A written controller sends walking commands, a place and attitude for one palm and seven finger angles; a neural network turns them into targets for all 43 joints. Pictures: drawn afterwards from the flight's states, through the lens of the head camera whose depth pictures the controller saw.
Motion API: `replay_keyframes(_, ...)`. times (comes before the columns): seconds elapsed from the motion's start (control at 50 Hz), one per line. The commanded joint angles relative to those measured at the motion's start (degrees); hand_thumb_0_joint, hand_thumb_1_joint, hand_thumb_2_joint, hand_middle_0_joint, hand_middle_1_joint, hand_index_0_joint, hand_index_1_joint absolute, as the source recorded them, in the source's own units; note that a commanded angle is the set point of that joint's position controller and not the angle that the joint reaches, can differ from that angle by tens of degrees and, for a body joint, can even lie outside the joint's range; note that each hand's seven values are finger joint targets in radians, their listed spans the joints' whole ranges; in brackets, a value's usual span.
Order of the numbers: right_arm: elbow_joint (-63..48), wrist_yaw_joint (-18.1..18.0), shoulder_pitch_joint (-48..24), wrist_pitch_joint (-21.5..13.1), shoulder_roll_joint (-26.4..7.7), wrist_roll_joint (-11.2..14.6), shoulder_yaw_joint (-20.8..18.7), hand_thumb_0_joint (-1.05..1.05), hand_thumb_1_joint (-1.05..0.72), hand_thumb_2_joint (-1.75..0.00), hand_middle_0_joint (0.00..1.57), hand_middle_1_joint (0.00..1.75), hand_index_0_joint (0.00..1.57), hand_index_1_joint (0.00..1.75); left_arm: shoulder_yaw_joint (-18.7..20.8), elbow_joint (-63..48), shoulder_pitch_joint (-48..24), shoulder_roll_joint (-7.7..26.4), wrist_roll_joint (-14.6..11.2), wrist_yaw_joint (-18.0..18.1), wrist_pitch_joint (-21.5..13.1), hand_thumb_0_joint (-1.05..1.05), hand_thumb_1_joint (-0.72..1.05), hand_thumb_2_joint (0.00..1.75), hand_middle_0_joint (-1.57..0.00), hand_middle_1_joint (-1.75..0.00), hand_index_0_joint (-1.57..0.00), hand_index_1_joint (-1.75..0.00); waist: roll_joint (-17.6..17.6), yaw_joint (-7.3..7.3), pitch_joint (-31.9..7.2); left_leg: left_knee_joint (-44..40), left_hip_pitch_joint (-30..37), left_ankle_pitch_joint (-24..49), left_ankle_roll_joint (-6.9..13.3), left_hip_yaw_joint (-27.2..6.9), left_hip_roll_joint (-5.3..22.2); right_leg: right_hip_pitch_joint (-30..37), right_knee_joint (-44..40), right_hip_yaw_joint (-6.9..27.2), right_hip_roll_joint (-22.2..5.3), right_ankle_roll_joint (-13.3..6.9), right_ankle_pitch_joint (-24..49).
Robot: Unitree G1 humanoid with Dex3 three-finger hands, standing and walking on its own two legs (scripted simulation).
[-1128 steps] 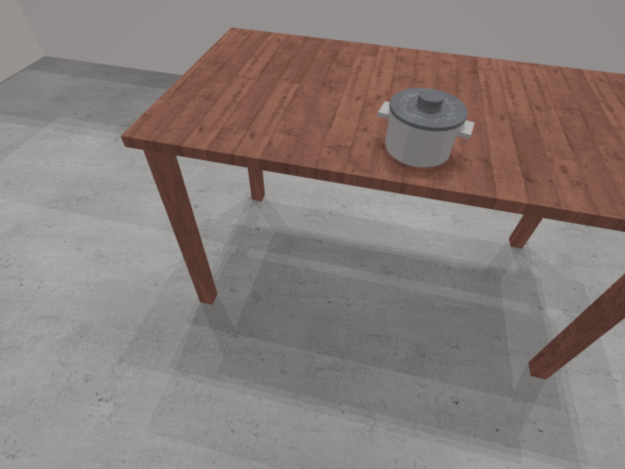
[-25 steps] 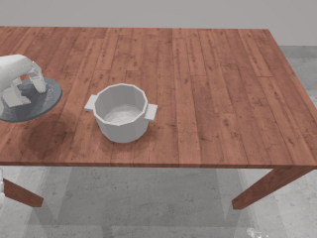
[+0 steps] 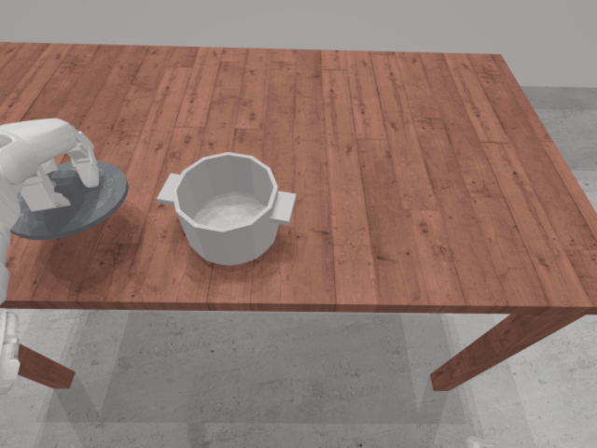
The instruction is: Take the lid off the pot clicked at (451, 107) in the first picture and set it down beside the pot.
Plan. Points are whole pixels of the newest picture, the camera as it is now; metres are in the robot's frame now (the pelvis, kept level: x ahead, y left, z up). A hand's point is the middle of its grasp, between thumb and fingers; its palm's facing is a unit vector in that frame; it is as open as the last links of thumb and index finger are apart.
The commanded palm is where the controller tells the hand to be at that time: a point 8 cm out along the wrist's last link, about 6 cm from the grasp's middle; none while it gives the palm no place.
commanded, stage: lower the lid onto the table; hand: left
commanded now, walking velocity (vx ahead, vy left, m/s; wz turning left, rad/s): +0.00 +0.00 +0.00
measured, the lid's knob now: (60, 184) +0.44 +0.34 +0.09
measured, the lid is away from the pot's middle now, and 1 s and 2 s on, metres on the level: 0.22 0.23 0.24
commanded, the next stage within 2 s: open the fingers wide in 1.00 s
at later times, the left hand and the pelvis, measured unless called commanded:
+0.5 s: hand (67, 195) +0.42 +0.33 +0.08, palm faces -0.49 -0.12 -0.86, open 7.2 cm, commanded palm +0.45 +0.34 +0.14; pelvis +0.00 +0.00 +0.00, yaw -1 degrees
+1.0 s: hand (67, 215) +0.41 +0.34 +0.05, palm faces -0.52 -0.10 -0.85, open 7.1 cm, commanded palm +0.45 +0.34 +0.11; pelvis +0.00 +0.01 -0.01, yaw -1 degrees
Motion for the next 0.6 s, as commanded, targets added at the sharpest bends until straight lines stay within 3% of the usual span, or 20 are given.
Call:
replay_keyframes(0.0, -5.3, -0.7, 1.4, -1.4, -9.4, -0.4, -3.1, 0.00, -0.90, -0.90, 0.20, 0.30, 0.20, 0.30, 7.1, -10.6, -25.7, 20.0, -0.7, 3.3, -0.5, 0.00, 0.52, 1.12, -0.82, -0.96, -0.94, -1.04, 6.6, -0.32, -23.3, -1.8, 14.1, 25.4, 2.3, 0.1, -1.4, 5.1, 0.3, -3.3, 5.8, -4.7, 12.7)
replay_keyframes(0.04, -4.5, -0.8, 2.2, -1.1, -9.8, -0.2, -3.1, 0.00, -0.90, -0.90, 0.20, 0.30, 0.20, 0.30, 6.9, -6.5, -25.2, 20.0, -0.4, 3.4, -0.3, 0.00, 0.52, 1.12, -0.82, -0.96, -0.94, -1.04, 4.2, -0.67, -20.8, -1.9, 11.6, 21.7, 2.4, 0.6, -1.4, 4.3, 0.4, -3.5, 6.0, -4.7, 11.3)
replay_keyframes(0.08, -4.8, -1.0, 2.2, -1.2, -9.7, -0.2, -3.3, 0.00, -0.90, -0.90, 0.20, 0.30, 0.20, 0.30, 5.5, -9.3, -28.3, 19.3, -0.1, 3.5, -0.6, 0.00, 0.52, 1.12, -0.82, -0.96, -0.94, -1.04, 5.9, -0.75, -22.6, -2.1, 12.8, 21.0, 2.4, 0.5, -1.5, 4.1, 0.4, -3.3, 5.9, -4.8, 10.7)
replay_keyframes(0.14, -4.7, -1.3, 3.1, -1.4, -9.9, -0.6, -3.4, 0.00, -0.90, -0.90, 0.20, 0.30, 0.20, 0.30, 7.7, -10.8, -28.1, 21.7, 0.2, 4.3, -1.6, 0.00, 0.52, 1.12, -0.82, -0.96, -0.94, -1.04, 7.3, -0.59, -25.9, -1.3, 14.8, 25.3, 2.3, 0.0, -1.4, 4.7, 0.9, -3.1, 6.0, -4.9, 12.2)
replay_keyframes(0.26, -3.6, -1.6, 4.1, -1.4, -10.1, -0.1, -3.3, 0.00, -0.90, -0.90, 0.20, 0.30, 0.20, 0.30, 5.7, -5.3, -27.7, 19.9, 0.5, 4.6, -1.6, 0.00, 0.52, 1.12, -0.82, -0.96, -0.94, -1.04, 4.6, -1.27, -21.5, -1.3, 11.0, 20.1, 2.5, 0.9, -1.4, 2.7, 1.1, -3.2, 6.1, -4.7, 10.7)
replay_keyframes(0.32, -4.0, -1.8, 4.3, -1.7, -10.4, -0.5, -3.5, 0.00, -0.90, -0.90, 0.20, 0.30, 0.20, 0.30, 8.1, -7.5, -28.2, 23.2, 1.2, 5.2, -2.5, 0.00, 0.52, 1.12, -0.82, -0.96, -0.94, -1.04, 6.5, -0.87, -25.0, -0.5, 12.6, 23.3, 2.3, 0.5, -1.2, 3.4, 1.8, -2.9, 6.0, -5.0, 11.9)
replay_keyframes(0.34, -3.9, -1.8, 4.9, -1.6, -10.1, -0.5, -3.5, 0.00, -0.90, -0.90, 0.20, 0.30, 0.20, 0.30, 7.3, -7.0, -28.0, 22.0, 1.2, 5.3, -2.6, 0.00, 0.52, 1.12, -0.82, -0.96, -0.94, -1.04, 7.4, -1.26, -25.9, -0.1, 13.5, 24.1, 2.3, 0.5, -1.3, 2.7, 2.0, -2.9, 6.2, -4.8, 12.0)
replay_keyframes(0.42, -3.7, -1.9, 5.3, -1.8, -10.1, -0.4, -3.6, 0.00, -0.90, -0.90, 0.20, 0.30, 0.20, 0.30, 6.7, -4.8, -25.9, 20.6, 0.9, 5.3, -2.9, 0.00, 0.52, 1.12, -0.82, -0.96, -0.94, -1.04, 6.2, -1.44, -23.8, 0.6, 12.9, 26.6, 2.2, 0.5, -0.9, 0.8, 2.3, -3.1, 6.2, -4.7, 12.7)
replay_keyframes(0.46, -3.1, -1.9, 5.9, -1.7, -10.4, -0.2, -3.3, 0.00, -0.90, -0.90, 0.20, 0.30, 0.20, 0.30, 6.9, -2.5, -25.9, 21.5, 1.1, 5.2, -2.7, 0.00, 0.52, 1.12, -0.82, -0.96, -0.94, -1.04, 4.7, -1.63, -22.3, 0.9, 10.4, 22.9, 2.5, 1.0, -1.2, 1.0, 2.5, -2.9, 6.2, -4.6, 12.4)
replay_keyframes(0.54, -3.5, -1.8, 6.5, -1.4, -10.5, -0.5, -3.8, 0.00, -0.90, -0.90, 0.20, 0.30, 0.20, 0.30, 9.6, -6.5, -26.3, 24.5, 1.7, 5.9, -3.8, 0.00, 0.52, 1.12, -0.82, -0.96, -0.94, -1.04, 8.4, -1.16, -26.9, 2.0, 13.3, 28.5, 2.1, 0.3, -1.0, 1.1, 3.6, -2.9, 6.2, -4.7, 13.8)
replay_keyframes(0.58, -3.4, -1.8, 6.5, -1.4, -10.3, -0.4, -3.7, 0.00, -0.90, -0.90, 0.20, 0.30, 0.20, 0.30, 8.5, -5.3, -25.1, 22.7, 1.4, 5.8, -4.1, 0.00, 0.52, 1.12, -0.82, -0.96, -0.94, -1.04, 8.7, -1.41, -25.4, 2.4, 13.3, 28.8, 2.1, 0.4, -0.8, -0.6, 3.6, -3.0, 6.3, -4.6, 13.3)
